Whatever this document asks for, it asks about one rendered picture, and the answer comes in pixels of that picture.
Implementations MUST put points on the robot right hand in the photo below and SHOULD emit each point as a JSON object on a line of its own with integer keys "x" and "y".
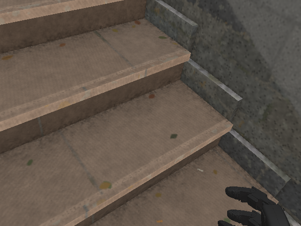
{"x": 271, "y": 213}

